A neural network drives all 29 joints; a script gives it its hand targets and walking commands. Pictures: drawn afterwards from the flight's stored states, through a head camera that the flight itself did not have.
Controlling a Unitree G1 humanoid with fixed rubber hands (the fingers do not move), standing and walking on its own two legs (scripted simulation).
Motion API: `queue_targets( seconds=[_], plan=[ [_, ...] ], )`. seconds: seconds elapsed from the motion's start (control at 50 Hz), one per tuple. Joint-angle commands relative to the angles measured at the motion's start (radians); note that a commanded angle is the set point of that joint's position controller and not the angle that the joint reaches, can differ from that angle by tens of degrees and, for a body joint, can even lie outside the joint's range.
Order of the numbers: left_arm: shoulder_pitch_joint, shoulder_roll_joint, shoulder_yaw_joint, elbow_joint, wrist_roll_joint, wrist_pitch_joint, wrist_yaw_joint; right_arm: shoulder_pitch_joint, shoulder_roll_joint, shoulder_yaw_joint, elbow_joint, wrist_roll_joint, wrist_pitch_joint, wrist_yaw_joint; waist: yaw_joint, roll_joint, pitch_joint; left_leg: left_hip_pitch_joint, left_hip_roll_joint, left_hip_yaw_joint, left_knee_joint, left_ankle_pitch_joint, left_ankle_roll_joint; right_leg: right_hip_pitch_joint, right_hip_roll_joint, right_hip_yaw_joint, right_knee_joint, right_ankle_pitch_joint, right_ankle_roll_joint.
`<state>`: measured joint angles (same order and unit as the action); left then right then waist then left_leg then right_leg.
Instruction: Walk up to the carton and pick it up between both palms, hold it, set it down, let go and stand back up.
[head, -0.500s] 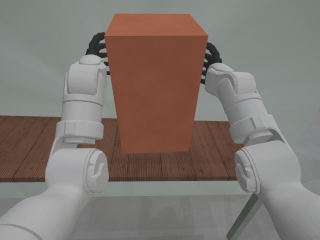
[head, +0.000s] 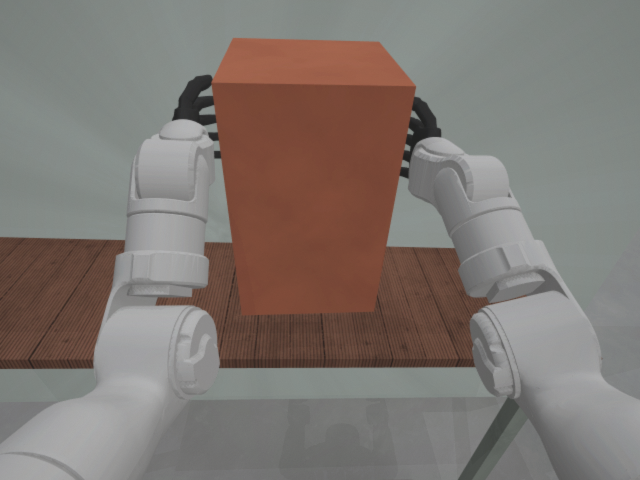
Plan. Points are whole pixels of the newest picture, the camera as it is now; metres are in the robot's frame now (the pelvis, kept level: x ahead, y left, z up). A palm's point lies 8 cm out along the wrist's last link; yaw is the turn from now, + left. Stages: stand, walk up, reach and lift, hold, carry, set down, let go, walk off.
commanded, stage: hold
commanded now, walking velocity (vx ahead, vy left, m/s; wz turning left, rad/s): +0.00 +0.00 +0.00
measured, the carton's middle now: (308, 183) +0.39 +0.01 +0.24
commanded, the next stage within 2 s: set down in 0.04 s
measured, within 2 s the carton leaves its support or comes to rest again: neither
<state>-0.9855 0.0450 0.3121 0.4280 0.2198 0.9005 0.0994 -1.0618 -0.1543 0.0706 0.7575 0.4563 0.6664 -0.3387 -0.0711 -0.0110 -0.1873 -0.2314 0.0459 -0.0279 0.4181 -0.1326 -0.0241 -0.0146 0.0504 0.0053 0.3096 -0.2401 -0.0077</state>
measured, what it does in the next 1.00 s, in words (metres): stands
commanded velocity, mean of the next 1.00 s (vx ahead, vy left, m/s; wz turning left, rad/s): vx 0.00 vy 0.00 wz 0.00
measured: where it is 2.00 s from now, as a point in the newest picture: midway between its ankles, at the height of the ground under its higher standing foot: outside the picture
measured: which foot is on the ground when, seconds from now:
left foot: down 0.00-1.00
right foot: down 0.00-1.00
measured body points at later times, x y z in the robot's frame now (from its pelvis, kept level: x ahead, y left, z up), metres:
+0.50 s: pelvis +0.00 +0.01 +0.00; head -0.07 +0.05 +0.45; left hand +0.42 +0.16 +0.31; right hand +0.40 -0.11 +0.28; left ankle +0.06 +0.13 -0.74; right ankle -0.04 -0.11 -0.74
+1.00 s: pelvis -0.01 +0.01 +0.00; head -0.06 +0.08 +0.45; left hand +0.43 +0.16 +0.26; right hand +0.40 -0.11 +0.22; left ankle +0.06 +0.13 -0.74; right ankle -0.04 -0.11 -0.74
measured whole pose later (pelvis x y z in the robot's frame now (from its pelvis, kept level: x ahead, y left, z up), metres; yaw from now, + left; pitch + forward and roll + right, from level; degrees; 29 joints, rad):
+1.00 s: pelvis -0.01 +0.01 +0.00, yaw +0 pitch -5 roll -1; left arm -1.08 0.06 0.31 0.75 0.32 0.49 0.04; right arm -0.96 0.04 -0.29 0.93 0.07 0.19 -0.23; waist -0.07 -0.13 -0.03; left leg -0.17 0.02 0.00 0.36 -0.09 0.00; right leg 0.02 0.02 0.02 0.29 -0.22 0.01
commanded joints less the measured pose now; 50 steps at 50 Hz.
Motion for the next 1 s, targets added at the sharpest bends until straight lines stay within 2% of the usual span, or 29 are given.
queue_targets(
  seconds=[0.0, 0.02, 0.04, 0.06, 0.08, 0.12, 0.16, 0.22, 0.28, 0.3, 0.32, 0.34, 0.4, 0.42, 0.44, 0.48, 0.52, 0.54, 0.62, 0.68, 0.74, 0.8, 0.86, 0.9, 0.96, 0.98],
  plan=[
    [-0.810, -0.631, -0.331, -0.052, -0.180, -0.077, -0.149, -0.983, 0.682, 0.159, -0.338, 0.130, -0.056, 0.112, 0.001, 0.035, -0.318, 0.379, -0.062, -0.012, -0.008, 0.148, 0.004, -0.261, 0.014, 0.022, -0.093, 0.195, 0.108],
    [-0.820, -0.639, -0.344, -0.080, -0.189, -0.082, -0.147, -0.996, 0.690, 0.170, -0.357, 0.138, -0.063, 0.116, 0.010, 0.039, -0.360, 0.387, -0.061, -0.013, -0.002, 0.164, 0.001, -0.253, 0.016, 0.022, -0.087, 0.203, 0.106],
    [-0.844, -0.627, -0.335, -0.077, -0.189, -0.091, -0.159, -0.990, 0.669, 0.157, -0.345, 0.135, -0.061, 0.116, -0.026, 0.052, -0.334, 0.406, -0.056, -0.013, -0.004, 0.173, -0.004, -0.237, 0.010, 0.016, -0.092, 0.263, 0.112],
    [-0.845, -0.614, -0.315, -0.050, -0.179, -0.106, -0.173, -0.989, 0.658, 0.143, -0.326, 0.117, -0.069, 0.113, -0.031, 0.043, -0.313, 0.403, -0.059, -0.010, -0.004, 0.166, -0.005, -0.226, 0.006, 0.012, -0.089, 0.295, 0.119],
    [-0.851, -0.621, -0.310, -0.052, -0.176, -0.122, -0.182, -1.018, 0.665, 0.148, -0.362, 0.116, -0.093, 0.112, -0.021, 0.048, -0.349, 0.406, -0.062, -0.007, 0.000, 0.179, -0.006, -0.206, 0.006, 0.008, -0.083, 0.330, 0.121],
    [-0.893, -0.617, -0.312, -0.044, -0.175, -0.159, -0.191, -1.033, 0.676, 0.130, -0.344, 0.086, -0.120, 0.110, -0.040, 0.052, -0.373, 0.431, -0.063, -0.011, 0.007, 0.191, -0.008, -0.190, 0.004, 0.002, -0.080, 0.358, 0.123],
    [-0.927, -0.601, -0.294, -0.009, -0.165, -0.197, -0.198, -1.051, 0.670, 0.087, -0.319, 0.045, -0.161, 0.117, -0.042, 0.058, -0.373, 0.440, -0.065, -0.006, -0.007, 0.159, -0.005, -0.205, 0.001, -0.009, -0.088, 0.293, 0.114],
    [-0.917, -0.566, -0.232, 0.070, -0.123, -0.249, -0.206, -1.040, 0.661, 0.043, -0.249, -0.024, -0.216, 0.134, -0.025, 0.042, -0.324, 0.440, -0.064, 0.008, -0.040, 0.107, 0.015, -0.208, -0.007, -0.018, -0.105, 0.209, 0.105],
    [-0.816, -0.477, -0.095, 0.224, -0.012, -0.289, -0.231, -0.928, 0.600, -0.061, -0.070, -0.139, -0.268, 0.149, -0.016, 0.003, -0.183, 0.434, -0.060, 0.034, -0.092, 0.055, 0.042, -0.202, -0.019, -0.023, -0.128, 0.141, 0.097],
    [-0.787, -0.456, -0.062, 0.253, 0.015, -0.301, -0.242, -0.902, 0.581, -0.094, -0.034, -0.178, -0.289, 0.155, -0.014, -0.014, -0.159, 0.440, -0.058, 0.043, -0.107, 0.047, 0.047, -0.201, -0.018, -0.030, -0.138, 0.113, 0.092],
    [-0.753, -0.436, -0.042, 0.254, 0.039, -0.309, -0.249, -0.882, 0.578, -0.091, -0.039, -0.197, -0.313, 0.158, 0.000, -0.020, -0.160, 0.451, -0.057, 0.051, -0.109, 0.078, 0.052, -0.172, -0.018, -0.031, -0.135, 0.140, 0.088],
    [-0.744, -0.428, -0.038, 0.269, 0.056, -0.316, -0.258, -0.862, 0.569, -0.113, -0.017, -0.224, -0.331, 0.162, -0.011, -0.004, -0.157, 0.456, -0.056, 0.054, -0.116, 0.083, 0.047, -0.152, -0.021, -0.036, -0.135, 0.145, 0.084],
    [-0.693, -0.476, -0.069, 0.251, 0.070, -0.337, -0.272, -0.861, 0.567, -0.121, -0.037, -0.263, -0.405, 0.179, -0.016, 0.026, -0.197, 0.513, -0.053, 0.063, -0.091, 0.229, 0.022, -0.109, -0.004, -0.059, -0.123, 0.246, 0.071],
    [-0.689, -0.495, -0.090, 0.230, 0.061, -0.342, -0.273, -0.882, 0.574, -0.102, -0.081, -0.263, -0.433, 0.180, -0.017, 0.029, -0.245, 0.538, -0.054, 0.067, -0.074, 0.283, 0.013, -0.087, 0.003, -0.068, -0.120, 0.276, 0.070],
    [-0.696, -0.518, -0.114, 0.214, 0.057, -0.351, -0.273, -0.877, 0.579, -0.107, -0.075, -0.270, -0.454, 0.181, -0.031, 0.050, -0.251, 0.559, -0.054, 0.069, -0.061, 0.325, 0.000, -0.092, 0.007, -0.075, -0.121, 0.292, 0.064],
    [-0.673, -0.547, -0.149, 0.208, 0.050, -0.358, -0.272, -0.897, 0.580, -0.089, -0.134, -0.277, -0.498, 0.180, -0.036, 0.063, -0.272, 0.586, -0.055, 0.072, -0.037, 0.378, -0.010, -0.088, 0.008, -0.082, -0.122, 0.315, 0.062],
    [-0.676, -0.586, -0.211, 0.154, 0.026, -0.373, -0.266, -0.908, 0.605, -0.048, -0.204, -0.274, -0.533, 0.177, -0.042, 0.078, -0.330, 0.609, -0.053, 0.072, -0.010, 0.431, -0.021, -0.079, 0.010, -0.087, -0.109, 0.360, 0.061],
    [-0.681, -0.617, -0.261, 0.121, 0.010, -0.379, -0.259, -0.919, 0.603, -0.031, -0.235, -0.266, -0.550, 0.176, -0.050, 0.109, -0.365, 0.632, -0.053, 0.065, 0.007, 0.466, -0.035, -0.088, 0.010, -0.092, -0.101, 0.388, 0.057],
    [-0.703, -0.723, -0.421, 0.043, -0.069, -0.407, -0.226, -0.985, 0.620, 0.034, -0.366, -0.238, -0.603, 0.178, -0.066, 0.167, -0.488, 0.704, -0.039, 0.038, 0.056, 0.519, -0.067, -0.142, 0.015, -0.105, -0.099, 0.343, 0.036],
    [-0.716, -0.746, -0.469, 0.062, -0.099, -0.421, -0.204, -1.011, 0.625, 0.053, -0.397, -0.243, -0.612, 0.181, -0.062, 0.167, -0.500, 0.675, -0.035, 0.032, 0.047, 0.425, -0.060, -0.172, 0.008, -0.100, -0.094, 0.282, 0.037],
    [-0.678, -0.712, -0.431, 0.158, -0.069, -0.411, -0.206, -0.974, 0.617, 0.007, -0.324, -0.279, -0.591, 0.185, -0.052, 0.146, -0.388, 0.580, -0.038, 0.039, -0.004, 0.222, -0.033, -0.191, -0.014, -0.086, -0.102, 0.184, 0.046],
    [-0.698, -0.695, -0.382, 0.199, -0.051, -0.419, -0.208, -0.946, 0.614, -0.052, -0.226, -0.312, -0.580, 0.206, -0.037, 0.133, -0.341, 0.530, -0.033, 0.045, -0.048, 0.092, -0.020, -0.220, -0.026, -0.083, -0.101, 0.121, 0.046],
    [-0.678, -0.670, -0.310, 0.279, -0.027, -0.425, -0.217, -0.937, 0.612, -0.106, -0.179, -0.352, -0.580, 0.221, -0.014, 0.117, -0.322, 0.495, -0.037, 0.058, -0.068, 0.048, -0.008, -0.202, -0.030, -0.079, -0.102, 0.104, 0.050],
    [-0.664, -0.668, -0.285, 0.320, -0.020, -0.437, -0.223, -0.946, 0.625, -0.115, -0.173, -0.366, -0.586, 0.227, -0.004, 0.110, -0.339, 0.507, -0.040, 0.063, -0.059, 0.103, -0.006, -0.179, -0.027, -0.075, -0.100, 0.159, 0.054],
    [-0.623, -0.647, -0.224, 0.372, 0.012, -0.449, -0.244, -0.910, 0.625, -0.149, -0.135, -0.398, -0.586, 0.226, -0.005, 0.083, -0.308, 0.513, -0.042, 0.073, -0.067, 0.139, -0.003, -0.155, -0.022, -0.080, -0.106, 0.210, 0.058],
    [-0.621, -0.633, -0.199, 0.408, 0.028, -0.454, -0.251, -0.887, 0.621, -0.175, -0.097, -0.417, -0.583, 0.225, -0.015, 0.081, -0.278, 0.505, -0.047, 0.078, -0.075, 0.128, -0.004, -0.151, -0.022, -0.081, -0.112, 0.210, 0.063]
  ],
)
